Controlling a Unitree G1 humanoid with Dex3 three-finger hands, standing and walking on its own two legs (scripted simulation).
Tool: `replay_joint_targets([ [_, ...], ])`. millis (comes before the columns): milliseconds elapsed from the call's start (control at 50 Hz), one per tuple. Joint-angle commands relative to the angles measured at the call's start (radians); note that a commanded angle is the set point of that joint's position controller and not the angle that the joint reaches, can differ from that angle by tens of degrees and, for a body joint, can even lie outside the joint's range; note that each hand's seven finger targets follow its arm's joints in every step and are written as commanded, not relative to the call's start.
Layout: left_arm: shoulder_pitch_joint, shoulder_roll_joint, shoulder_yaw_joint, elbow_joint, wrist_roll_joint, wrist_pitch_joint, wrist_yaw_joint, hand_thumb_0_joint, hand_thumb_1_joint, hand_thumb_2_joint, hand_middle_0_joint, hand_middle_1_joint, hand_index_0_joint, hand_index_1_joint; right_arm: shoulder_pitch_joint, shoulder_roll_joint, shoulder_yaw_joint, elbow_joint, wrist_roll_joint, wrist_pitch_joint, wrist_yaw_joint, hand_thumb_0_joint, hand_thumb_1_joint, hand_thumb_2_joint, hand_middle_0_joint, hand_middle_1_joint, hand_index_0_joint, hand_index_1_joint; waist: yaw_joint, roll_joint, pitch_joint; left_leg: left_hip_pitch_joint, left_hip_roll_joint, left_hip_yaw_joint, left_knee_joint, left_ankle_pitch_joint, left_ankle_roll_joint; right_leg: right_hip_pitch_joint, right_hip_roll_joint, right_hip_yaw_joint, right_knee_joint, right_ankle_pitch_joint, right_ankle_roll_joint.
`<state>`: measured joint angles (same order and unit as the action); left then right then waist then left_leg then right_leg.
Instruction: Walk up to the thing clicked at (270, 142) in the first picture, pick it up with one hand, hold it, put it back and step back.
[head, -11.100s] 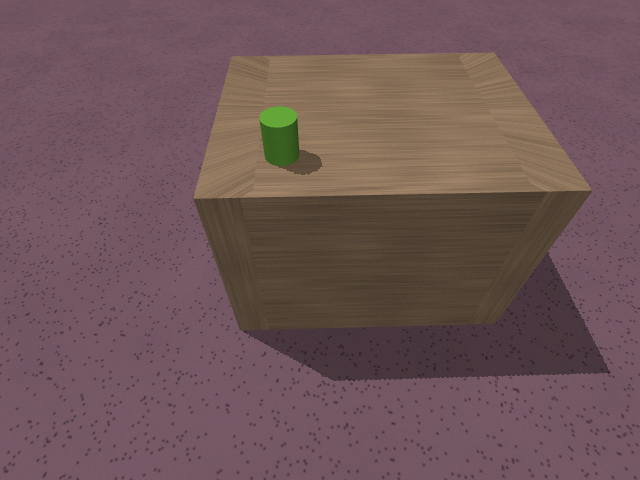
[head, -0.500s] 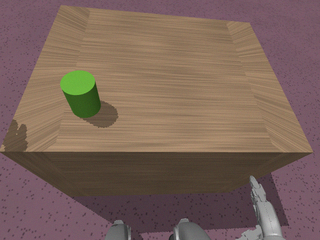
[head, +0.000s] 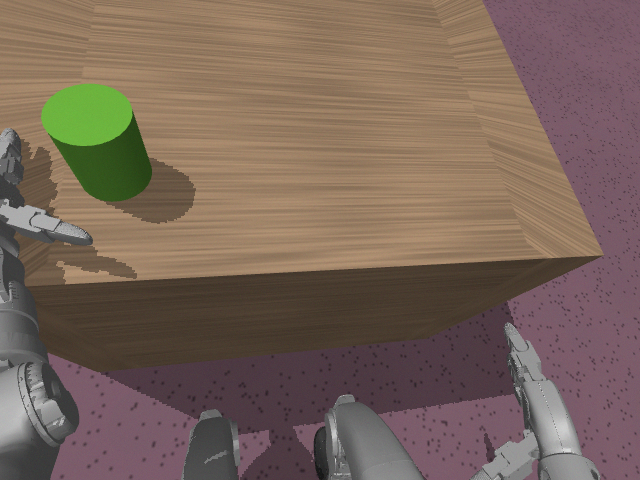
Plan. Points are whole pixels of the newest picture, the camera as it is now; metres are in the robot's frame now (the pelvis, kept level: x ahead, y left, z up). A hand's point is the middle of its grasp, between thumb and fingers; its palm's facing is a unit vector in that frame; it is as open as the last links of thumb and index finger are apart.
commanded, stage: close in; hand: left
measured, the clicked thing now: (103, 146) +0.52 +0.22 +0.03
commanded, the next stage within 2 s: rest palm in 0.36 s
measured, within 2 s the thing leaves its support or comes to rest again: leaves its support in 1.76 s
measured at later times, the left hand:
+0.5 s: hand (90, 172) +0.48 +0.23 +0.03, palm faces +0.18 -0.98 +0.04, open 17.7 cm
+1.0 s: hand (93, 149) +0.51 +0.23 +0.03, palm faces +0.20 -0.98 +0.01, open 15.6 cm
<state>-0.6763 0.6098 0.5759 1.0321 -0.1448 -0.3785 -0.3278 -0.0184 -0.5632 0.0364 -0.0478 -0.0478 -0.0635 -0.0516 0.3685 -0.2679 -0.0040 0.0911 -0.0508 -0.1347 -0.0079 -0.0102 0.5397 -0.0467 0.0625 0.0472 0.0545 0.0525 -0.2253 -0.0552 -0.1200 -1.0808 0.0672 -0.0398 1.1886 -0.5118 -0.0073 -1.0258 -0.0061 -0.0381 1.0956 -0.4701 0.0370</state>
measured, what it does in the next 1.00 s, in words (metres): stands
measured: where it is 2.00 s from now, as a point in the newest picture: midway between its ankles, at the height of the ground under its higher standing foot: outside the picture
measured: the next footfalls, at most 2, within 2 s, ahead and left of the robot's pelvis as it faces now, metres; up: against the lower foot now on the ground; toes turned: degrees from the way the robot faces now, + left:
none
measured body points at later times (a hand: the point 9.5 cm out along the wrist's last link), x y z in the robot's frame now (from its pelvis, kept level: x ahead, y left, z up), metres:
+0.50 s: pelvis -0.01 -0.01 -0.01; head +0.12 +0.04 +0.42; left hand +0.46 +0.28 +0.03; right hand +0.15 -0.26 +0.00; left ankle +0.02 +0.12 -0.64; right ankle +0.02 -0.15 -0.64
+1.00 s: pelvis +0.00 -0.01 -0.01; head +0.14 +0.04 +0.42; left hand +0.49 +0.28 +0.03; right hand +0.16 -0.27 +0.00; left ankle +0.02 +0.12 -0.64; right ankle +0.02 -0.15 -0.64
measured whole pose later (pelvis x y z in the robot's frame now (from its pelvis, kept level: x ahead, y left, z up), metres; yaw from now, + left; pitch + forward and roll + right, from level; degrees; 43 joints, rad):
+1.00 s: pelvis +0.00 -0.01 -0.01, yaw +0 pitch +24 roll -3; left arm -0.81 0.57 0.49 1.12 -0.07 -0.41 -0.13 -0.02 -0.59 0.07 -0.47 -0.29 -0.50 -0.27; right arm 0.40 -0.26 -0.02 -0.05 -0.05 -0.01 0.04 -0.01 0.49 -0.05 0.06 0.05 0.06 0.05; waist -0.24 -0.02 -0.14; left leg -1.13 0.07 -0.04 1.22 -0.52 -0.01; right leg -1.09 -0.01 -0.03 1.15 -0.49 0.03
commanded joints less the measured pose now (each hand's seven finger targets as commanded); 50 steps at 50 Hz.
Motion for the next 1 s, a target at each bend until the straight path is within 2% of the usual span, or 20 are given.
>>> replay_joint_targets([
  [0,-0.387,0.28,0.012,-0.248,-0.006,-0.082,0.066,0.0,-0.504,0.038,-0.043,-0.03,-0.049,-0.026,0.043,-0.161,-0.1,-0.186,-0.008,-0.029,0.0,0.0,0.536,-0.053,0.05,0.051,0.05,0.051,0.07,0.37,-0.564,0.473,-0.027,-0.012,-0.126,0.465,-0.017,0.146,0.027,-0.011,-0.069,0.292,-0.068],
  [80,-0.358,0.224,-0.019,-0.218,0.007,-0.076,0.094,0.0,-0.524,0.005,-0.04,-0.018,-0.055,-0.005,0.045,-0.166,-0.122,-0.215,-0.006,-0.011,-0.003,0.0,0.532,-0.051,0.05,0.051,0.05,0.051,0.052,0.278,-0.555,0.403,-0.031,-0.002,-0.117,0.405,0.0,0.182,0.029,-0.002,-0.073,0.302,-0.061],
  [120,-0.358,0.202,-0.028,-0.207,0.007,-0.078,0.105,0.0,-0.533,0.0,-0.038,-0.006,-0.056,0.0,0.06,-0.144,-0.101,-0.209,-0.002,-0.004,-0.001,0.0,0.532,-0.051,0.05,0.051,0.05,0.051,0.051,0.245,-0.534,0.358,-0.032,-0.001,-0.113,0.392,0.005,0.196,0.027,0.001,-0.068,0.31,-0.059],
  [240,-0.395,0.147,-0.075,-0.197,0.015,-0.088,0.135,0.0,-0.55,0.0,-0.031,-0.008,-0.054,0.0,0.076,-0.154,-0.124,-0.267,0.01,0.009,-0.001,0.0,0.534,-0.05,0.05,0.051,0.05,0.051,0.029,0.19,-0.444,0.326,-0.036,0.0,-0.15,0.226,0.008,0.155,0.029,0.002,-0.091,0.195,-0.055],
  [300,-0.403,0.155,-0.067,-0.201,0.01,-0.095,0.141,0.0,-0.591,0.0,-0.033,-0.006,-0.055,0.0,0.119,-0.142,-0.111,-0.271,0.011,0.014,0.004,0.0,0.53,-0.052,0.05,0.051,0.05,0.051,0.027,0.2,-0.489,0.366,-0.035,0.002,-0.137,0.291,0.008,0.173,0.028,-0.001,-0.082,0.241,-0.054],
  [340,-0.428,0.112,-0.105,-0.216,0.014,-0.095,0.14,0.0,-0.607,0.0,-0.039,-0.003,-0.058,0.0,0.126,-0.129,-0.098,-0.269,0.01,0.018,0.01,0.0,0.525,-0.053,0.05,0.051,0.05,0.051,0.025,0.223,-0.5,0.376,-0.038,0.003,-0.123,0.336,0.008,0.163,0.026,0.002,-0.076,0.276,-0.054],
  [380,-0.438,0.16,-0.077,-0.218,0.023,-0.096,0.155,0.0,-0.61,0.0,-0.041,-0.005,-0.058,0.0,0.115,-0.146,-0.121,-0.274,0.008,0.022,0.01,0.0,0.524,-0.054,0.05,0.051,0.05,0.051,0.029,0.236,-0.521,0.391,-0.038,0.004,-0.113,0.379,0.007,0.179,0.025,0.004,-0.072,0.307,-0.053],
  [400,-0.438,0.138,-0.085,-0.203,0.025,-0.096,0.157,0.0,-0.611,0.0,-0.041,-0.003,-0.061,0.0,0.116,-0.134,-0.11,-0.247,0.004,0.026,0.013,0.0,0.526,-0.053,0.05,0.051,0.05,0.051,0.029,0.248,-0.506,0.381,-0.036,0.001,-0.109,0.391,0.004,0.165,0.024,0.002,-0.063,0.31,-0.055],
  [540,-0.485,0.124,-0.111,-0.23,0.046,-0.102,0.202,0.0,-0.611,0.0,-0.075,0.0,-0.072,0.0,0.057,-0.15,-0.143,-0.312,0.004,0.038,0.017,0.0,0.521,-0.059,0.051,0.051,0.05,0.051,0.023,0.248,-0.512,0.373,-0.038,0.002,-0.143,0.24,0.008,0.176,0.026,0.005,-0.092,0.211,-0.054],
  [560,-0.462,0.14,-0.088,-0.187,0.048,-0.097,0.21,0.0,-0.611,0.0,-0.079,0.0,-0.076,0.0,0.06,-0.167,-0.159,-0.306,0.005,0.041,0.013,0.0,0.52,-0.059,0.05,0.051,0.05,0.051,0.024,0.222,-0.497,0.353,-0.037,0.002,-0.141,0.25,0.009,0.184,0.027,0.003,-0.089,0.222,-0.052],
  [600,-0.473,0.122,-0.108,-0.183,0.05,-0.096,0.213,0.0,-0.611,0.0,-0.083,0.0,-0.078,0.0,0.085,-0.142,-0.133,-0.286,0.006,0.051,0.02,0.0,0.517,-0.059,0.05,0.051,0.05,0.051,0.017,0.225,-0.488,0.338,-0.038,0.002,-0.133,0.293,0.011,0.186,0.028,0.004,-0.082,0.259,-0.051],
  [620,-0.464,0.144,-0.081,-0.167,0.051,-0.097,0.216,0.0,-0.611,0.0,-0.087,0.0,-0.084,0.0,0.083,-0.129,-0.116,-0.274,0.004,0.054,0.021,0.0,0.512,-0.06,0.05,0.051,0.05,0.051,0.031,0.224,-0.482,0.331,-0.038,0.004,-0.13,0.31,0.009,0.19,0.028,0.003,-0.079,0.267,-0.052],
  [660,-0.482,0.143,-0.09,-0.175,0.056,-0.102,0.217,0.0,-0.611,0.0,-0.093,0.0,-0.086,0.0,0.069,-0.143,-0.136,-0.294,0.005,0.054,0.023,0.0,0.51,-0.061,0.05,0.051,0.05,0.051,0.017,0.235,-0.518,0.347,-0.037,0.003,-0.115,0.355,0.011,0.191,0.026,0.007,-0.066,0.302,-0.053],
  [740,-0.542,0.169,-0.087,-0.162,0.059,-0.116,0.204,0.0,-0.611,0.024,-0.367,-0.192,-0.38,-0.178,0.051,-0.115,-0.095,-0.303,0.005,0.053,0.026,0.0,0.508,-0.053,0.05,0.05,0.05,0.05,0.006,0.24,-0.53,0.33,-0.038,0.008,-0.102,0.363,0.014,0.201,0.026,0.016,-0.063,0.329,-0.049],
  [760,-0.549,0.171,-0.086,-0.161,0.059,-0.116,0.205,0.0,-0.608,0.051,-0.428,-0.243,-0.443,-0.226,0.074,-0.131,-0.112,-0.317,0.003,0.058,0.025,0.0,0.507,-0.052,0.05,0.05,0.05,0.05,-0.005,0.234,-0.553,0.339,-0.039,0.01,-0.101,0.365,0.018,0.214,0.024,0.019,-0.069,0.338,-0.047],
  [840,-0.558,0.214,-0.073,-0.148,0.07,-0.107,0.205,0.0,-0.6,0.078,-0.551,-0.335,-0.574,-0.31,0.077,-0.162,-0.138,-0.311,0.002,0.067,0.025,0.0,0.5,-0.05,0.05,0.05,0.05,0.05,-0.003,0.269,-0.56,0.384,-0.033,0.001,-0.109,0.378,0.008,0.173,0.03,0.009,-0.066,0.311,-0.055],
  [860,-0.532,0.17,-0.088,-0.107,0.065,-0.102,0.199,0.0,-0.581,0.099,-0.589,-0.364,-0.611,-0.339,0.069,-0.162,-0.139,-0.325,0.004,0.066,0.026,0.0,0.499,-0.05,0.05,0.05,0.05,0.05,-0.01,0.238,-0.535,0.369,-0.033,-0.002,-0.113,0.36,0.007,0.168,0.032,0.005,-0.066,0.302,-0.054],
  [880,-0.517,0.209,-0.063,-0.117,0.066,-0.101,0.2,0.0,-0.58,0.106,-0.607,-0.381,-0.63,-0.356,0.094,-0.161,-0.142,-0.286,0.004,0.072,0.025,0.0,0.498,-0.05,0.05,0.05,0.05,0.05,-0.001,0.255,-0.52,0.357,-0.035,0.002,-0.11,0.363,0.009,0.17,0.03,0.007,-0.066,0.304,-0.053],
  [920,-0.461,0.158,-0.084,-0.068,0.066,-0.09,0.191,0.0,-0.551,0.145,-0.649,-0.424,-0.673,-0.398,0.089,-0.145,-0.118,-0.287,0.004,0.073,0.033,0.0,0.499,-0.049,0.05,0.05,0.05,0.05,0.001,0.247,-0.513,0.355,-0.032,-0.001,-0.105,0.394,0.008,0.154,0.034,0.002,-0.062,0.315,-0.055],
  [980,-0.486,0.166,-0.082,-0.126,0.057,-0.099,0.187,0.0,-0.489,0.208,-0.723,-0.498,-0.749,-0.47,0.073,-0.126,-0.097,-0.313,0.006,0.073,0.037,0.0,0.502,-0.048,0.05,0.05,0.05,0.05,0.015,0.256,-0.554,0.335,-0.037,0.006,-0.103,0.405,0.01,0.212,0.028,0.006,-0.059,0.346,-0.053],
])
